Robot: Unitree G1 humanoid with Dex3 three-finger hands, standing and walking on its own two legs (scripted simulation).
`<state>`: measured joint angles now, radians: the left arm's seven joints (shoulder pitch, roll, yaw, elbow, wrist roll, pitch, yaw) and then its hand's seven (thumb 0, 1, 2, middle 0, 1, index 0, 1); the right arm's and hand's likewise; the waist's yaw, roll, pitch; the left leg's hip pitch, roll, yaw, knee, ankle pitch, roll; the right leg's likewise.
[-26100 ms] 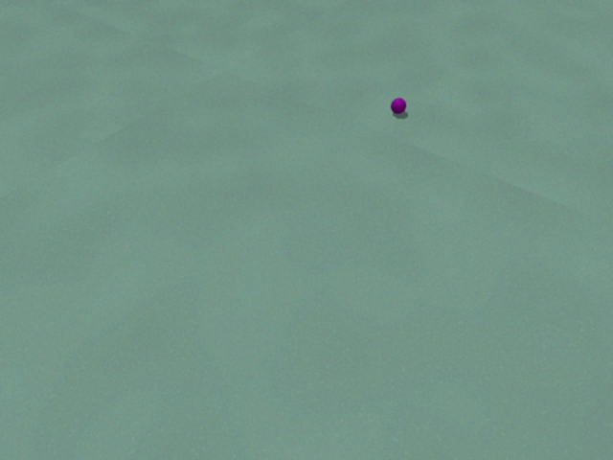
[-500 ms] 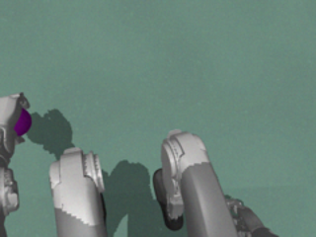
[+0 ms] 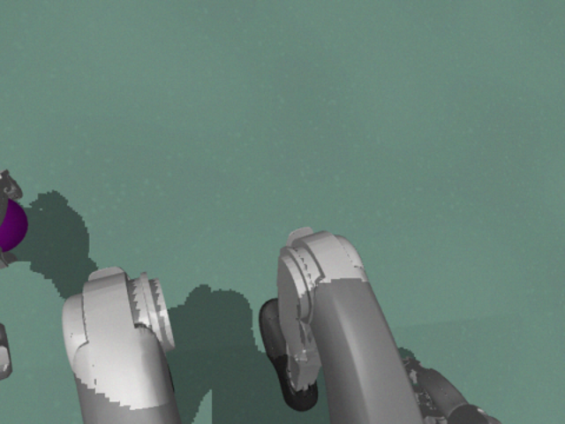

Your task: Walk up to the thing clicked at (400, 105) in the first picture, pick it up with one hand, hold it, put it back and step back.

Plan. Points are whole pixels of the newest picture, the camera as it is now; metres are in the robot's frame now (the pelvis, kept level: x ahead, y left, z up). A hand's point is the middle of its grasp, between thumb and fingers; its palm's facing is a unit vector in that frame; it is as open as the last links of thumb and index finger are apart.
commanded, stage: rest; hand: left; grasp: from above
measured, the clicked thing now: out of the picture +0.40 +0.33 -0.24
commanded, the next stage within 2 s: open in 0.68 s
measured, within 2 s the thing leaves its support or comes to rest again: neither
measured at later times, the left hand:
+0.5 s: hand out of the picture +0.39 +0.33 -0.24, palm faces -0.45 -0.16 -0.88, open 10.5 cm
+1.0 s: hand out of the picture +0.39 +0.32 -0.24, palm faces -0.45 -0.14 -0.88, open 10.8 cm
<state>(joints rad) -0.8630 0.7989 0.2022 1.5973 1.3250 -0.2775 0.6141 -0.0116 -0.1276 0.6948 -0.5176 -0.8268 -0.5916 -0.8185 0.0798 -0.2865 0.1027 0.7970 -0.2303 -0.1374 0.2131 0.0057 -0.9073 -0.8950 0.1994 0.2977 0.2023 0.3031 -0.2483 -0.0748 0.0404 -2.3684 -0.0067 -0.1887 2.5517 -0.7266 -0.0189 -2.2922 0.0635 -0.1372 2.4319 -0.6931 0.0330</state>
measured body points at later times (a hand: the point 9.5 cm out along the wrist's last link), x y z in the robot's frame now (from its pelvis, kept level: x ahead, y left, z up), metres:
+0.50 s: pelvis +0.00 +0.00 +0.00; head +0.25 +0.12 +0.35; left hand +0.41 +0.33 -0.19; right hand +0.07 -0.26 -0.08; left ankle +0.06 +0.13 -0.26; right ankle +0.10 -0.11 -0.26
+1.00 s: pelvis -0.01 +0.00 +0.00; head +0.25 +0.12 +0.35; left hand +0.41 +0.33 -0.19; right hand +0.07 -0.26 -0.08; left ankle +0.06 +0.13 -0.26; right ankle +0.10 -0.11 -0.26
